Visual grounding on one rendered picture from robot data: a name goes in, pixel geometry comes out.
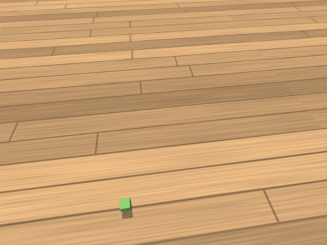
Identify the cube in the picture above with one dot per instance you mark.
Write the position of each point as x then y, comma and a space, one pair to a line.
125, 204

